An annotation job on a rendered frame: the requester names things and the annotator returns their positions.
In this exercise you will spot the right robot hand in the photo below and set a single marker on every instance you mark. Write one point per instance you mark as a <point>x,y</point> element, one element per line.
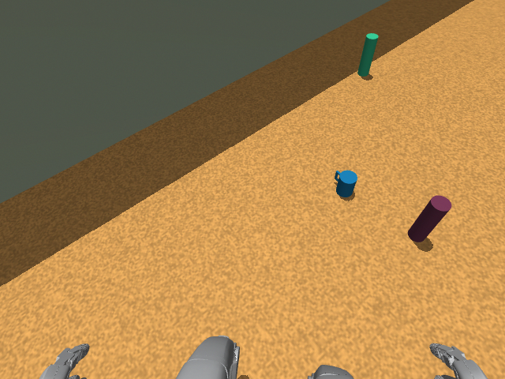
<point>456,361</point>

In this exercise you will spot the left robot hand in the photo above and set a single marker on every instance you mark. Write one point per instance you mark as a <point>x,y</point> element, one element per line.
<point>65,362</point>

